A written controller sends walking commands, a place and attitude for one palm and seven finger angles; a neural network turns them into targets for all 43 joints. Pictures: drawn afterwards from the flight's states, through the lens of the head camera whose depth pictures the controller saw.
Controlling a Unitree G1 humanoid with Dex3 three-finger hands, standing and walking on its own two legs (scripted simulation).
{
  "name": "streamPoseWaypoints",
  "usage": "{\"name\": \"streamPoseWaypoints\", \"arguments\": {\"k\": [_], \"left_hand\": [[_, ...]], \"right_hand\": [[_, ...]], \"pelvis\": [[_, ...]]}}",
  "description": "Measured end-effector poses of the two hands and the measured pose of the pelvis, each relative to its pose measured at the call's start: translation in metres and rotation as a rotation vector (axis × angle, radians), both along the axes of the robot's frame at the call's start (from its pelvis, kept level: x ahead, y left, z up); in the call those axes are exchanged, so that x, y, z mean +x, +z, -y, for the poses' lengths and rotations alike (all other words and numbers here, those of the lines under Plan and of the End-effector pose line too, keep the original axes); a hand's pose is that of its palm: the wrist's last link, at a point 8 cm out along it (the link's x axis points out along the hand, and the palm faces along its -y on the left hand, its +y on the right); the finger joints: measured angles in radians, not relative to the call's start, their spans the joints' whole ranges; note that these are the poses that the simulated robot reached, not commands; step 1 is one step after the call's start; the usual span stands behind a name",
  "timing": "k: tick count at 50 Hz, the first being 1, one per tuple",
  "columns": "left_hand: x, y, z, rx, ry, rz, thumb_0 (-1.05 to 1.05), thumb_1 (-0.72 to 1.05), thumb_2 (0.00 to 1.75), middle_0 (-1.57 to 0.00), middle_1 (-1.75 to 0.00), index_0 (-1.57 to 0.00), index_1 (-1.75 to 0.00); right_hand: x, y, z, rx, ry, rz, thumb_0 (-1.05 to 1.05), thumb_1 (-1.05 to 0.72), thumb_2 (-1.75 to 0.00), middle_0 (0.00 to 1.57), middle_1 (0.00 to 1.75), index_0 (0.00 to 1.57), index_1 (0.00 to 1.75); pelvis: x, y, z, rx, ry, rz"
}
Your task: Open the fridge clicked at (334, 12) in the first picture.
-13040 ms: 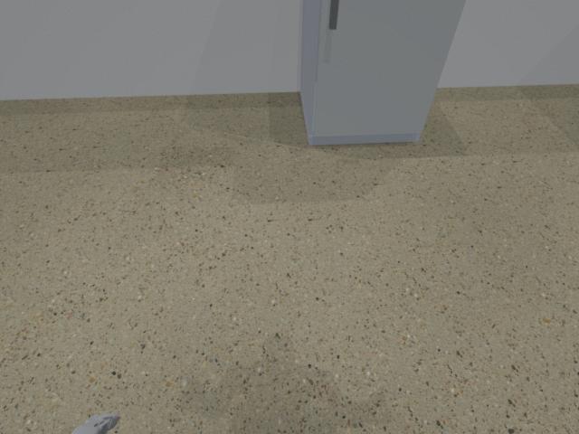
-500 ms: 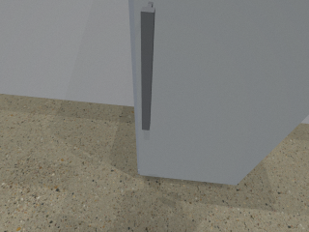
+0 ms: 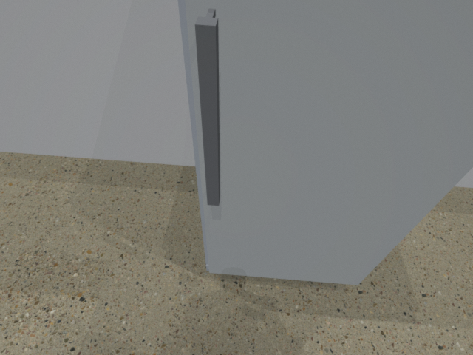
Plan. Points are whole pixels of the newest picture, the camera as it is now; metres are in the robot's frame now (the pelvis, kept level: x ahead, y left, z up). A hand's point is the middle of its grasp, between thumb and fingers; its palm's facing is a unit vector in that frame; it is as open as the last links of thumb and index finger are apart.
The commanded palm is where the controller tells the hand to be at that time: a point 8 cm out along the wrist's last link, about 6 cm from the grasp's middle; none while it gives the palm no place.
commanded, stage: look again from close up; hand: left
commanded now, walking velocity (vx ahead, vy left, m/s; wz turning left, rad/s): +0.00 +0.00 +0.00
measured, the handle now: (212, 128) +0.49 +0.08 +0.11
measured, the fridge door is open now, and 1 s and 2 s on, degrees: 0 0 0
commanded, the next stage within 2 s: raise the hand to about handle height in 1.00 s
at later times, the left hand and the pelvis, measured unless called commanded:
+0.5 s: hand out of the picture +0.02 +0.17 -0.17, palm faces -0.01 -0.97 -0.23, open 7.4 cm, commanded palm none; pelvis +0.01 -0.02 +0.00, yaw +0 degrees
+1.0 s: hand out of the picture +0.01 +0.15 -0.17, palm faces +0.03 -0.97 -0.23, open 7.4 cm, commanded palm none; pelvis +0.01 -0.04 +0.00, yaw +1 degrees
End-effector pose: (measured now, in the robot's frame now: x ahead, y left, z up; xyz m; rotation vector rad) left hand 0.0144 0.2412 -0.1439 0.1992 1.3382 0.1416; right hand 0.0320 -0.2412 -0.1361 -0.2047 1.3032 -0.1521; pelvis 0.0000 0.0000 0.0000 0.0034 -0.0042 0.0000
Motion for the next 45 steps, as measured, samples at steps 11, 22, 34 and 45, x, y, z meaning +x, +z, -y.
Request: {"name": "streamPoseWaypoints", "arguments": {"k": [11, 22, 34, 45], "left_hand": [[0.01, 0.003, 0.003, 0.015, -0.006, 0.001, 0.01, 0.91, 0.9, -0.2, -0.3, -0.2, -0.3], [0.004, 0.003, 0.015, 0.007, 0.008, -0.02, 0.01, 0.91, 0.9, -0.2, -0.3, -0.2, -0.3], [-0.001, 0.003, 0.026, 0.004, 0.027, -0.018, 0.01, 0.91, 0.9, -0.2, -0.3, -0.2, -0.3], [-0.009, 0.003, 0.035, 0.002, 0.04, -0.027, 0.01, 0.91, 0.9, -0.2, -0.3, -0.2, -0.3]], "right_hand": [[-0.001, -0.001, 0.01, 0.0, -0.005, -0.027, 0.01, -0.91, -0.9, 0.2, 0.3, 0.2, 0.3], [0.013, -0.001, 0.018, 0.001, 0.007, -0.014, 0.01, -0.91, -0.9, 0.2, 0.3, 0.2, 0.3], [0.027, 0.0, 0.026, 0.0, 0.024, 0.017, 0.01, -0.91, -0.9, 0.2, 0.3, 0.2, 0.3], [0.021, -0.001, 0.031, 0.005, 0.028, 0.0, 0.01, -0.91, -0.9, 0.2, 0.3, 0.2, 0.3]], "pelvis": [[0.006, 0.001, 0.008, 0.005, -0.001, 0.001], [0.011, 0.001, 0.017, 0.008, 0.001, 0.003], [0.013, 0.002, 0.026, 0.01, 0.007, 0.012], [0.012, 0.002, 0.033, 0.011, 0.013, 0.017]]}}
